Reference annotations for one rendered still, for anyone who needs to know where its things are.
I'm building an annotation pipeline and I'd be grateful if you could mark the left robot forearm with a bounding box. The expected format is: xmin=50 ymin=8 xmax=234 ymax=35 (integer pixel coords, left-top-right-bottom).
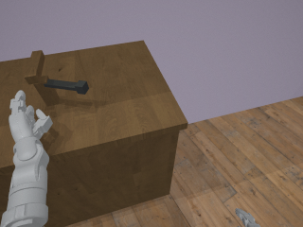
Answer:
xmin=0 ymin=136 xmax=49 ymax=227

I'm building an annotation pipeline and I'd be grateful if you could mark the left robot hand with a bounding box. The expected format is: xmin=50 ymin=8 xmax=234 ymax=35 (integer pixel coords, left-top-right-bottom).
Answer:
xmin=9 ymin=90 xmax=53 ymax=143

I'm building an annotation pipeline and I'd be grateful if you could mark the right robot hand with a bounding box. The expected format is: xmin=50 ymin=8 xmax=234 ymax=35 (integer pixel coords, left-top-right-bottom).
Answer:
xmin=235 ymin=208 xmax=260 ymax=227

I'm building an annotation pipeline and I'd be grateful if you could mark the tap lever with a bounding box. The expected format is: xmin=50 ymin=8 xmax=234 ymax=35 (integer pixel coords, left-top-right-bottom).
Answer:
xmin=44 ymin=79 xmax=89 ymax=95

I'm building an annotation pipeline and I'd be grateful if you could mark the counter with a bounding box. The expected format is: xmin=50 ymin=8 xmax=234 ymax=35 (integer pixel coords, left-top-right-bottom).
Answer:
xmin=0 ymin=40 xmax=188 ymax=227

